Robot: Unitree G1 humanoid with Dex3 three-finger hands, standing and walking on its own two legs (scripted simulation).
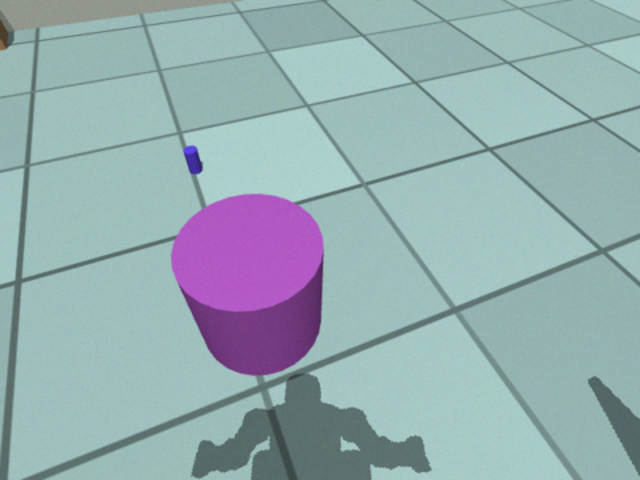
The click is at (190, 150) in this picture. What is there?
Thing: squat round
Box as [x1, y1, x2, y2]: [183, 146, 202, 173]
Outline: 187,146 183,150 189,170 191,173 198,173 202,169 196,148 194,146
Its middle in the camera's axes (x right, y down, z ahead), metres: -0.60 -0.38 +1.86
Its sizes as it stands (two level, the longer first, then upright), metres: 0.061 0.061 0.121
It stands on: the floor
